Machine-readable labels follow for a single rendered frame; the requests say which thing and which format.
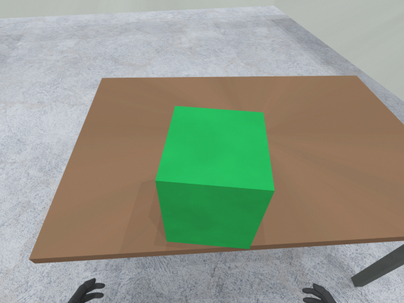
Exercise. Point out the robot right hand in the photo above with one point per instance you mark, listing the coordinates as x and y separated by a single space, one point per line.
320 292

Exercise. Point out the table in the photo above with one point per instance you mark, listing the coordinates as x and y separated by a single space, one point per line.
336 153

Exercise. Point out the robot left hand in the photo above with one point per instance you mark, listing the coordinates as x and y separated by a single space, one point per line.
81 296

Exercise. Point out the carton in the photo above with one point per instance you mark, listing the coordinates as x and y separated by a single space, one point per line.
214 181

